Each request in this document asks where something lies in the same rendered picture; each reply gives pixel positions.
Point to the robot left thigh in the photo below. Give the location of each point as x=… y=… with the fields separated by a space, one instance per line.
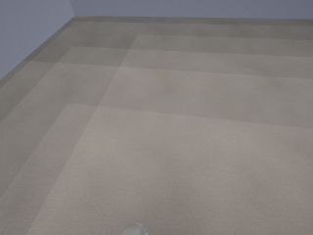
x=133 y=229

